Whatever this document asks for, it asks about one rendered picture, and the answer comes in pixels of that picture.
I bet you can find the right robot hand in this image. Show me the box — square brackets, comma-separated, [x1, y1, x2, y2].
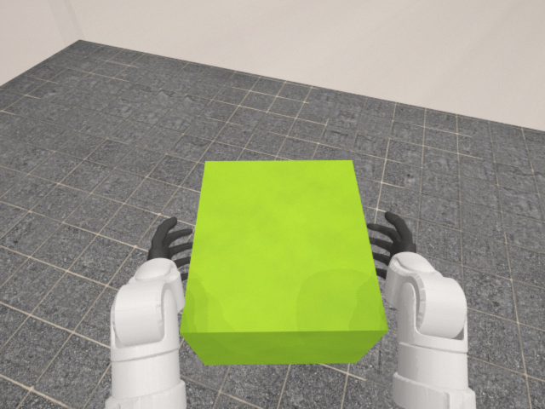
[367, 211, 416, 279]

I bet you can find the left robot hand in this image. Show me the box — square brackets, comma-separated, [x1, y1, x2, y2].
[147, 216, 193, 281]

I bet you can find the robot left forearm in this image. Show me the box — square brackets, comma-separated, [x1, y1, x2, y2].
[105, 258, 186, 409]

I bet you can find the carton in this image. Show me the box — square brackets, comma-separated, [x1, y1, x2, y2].
[180, 160, 388, 365]

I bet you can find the robot right forearm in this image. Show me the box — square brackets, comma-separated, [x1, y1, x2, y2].
[384, 252, 476, 409]

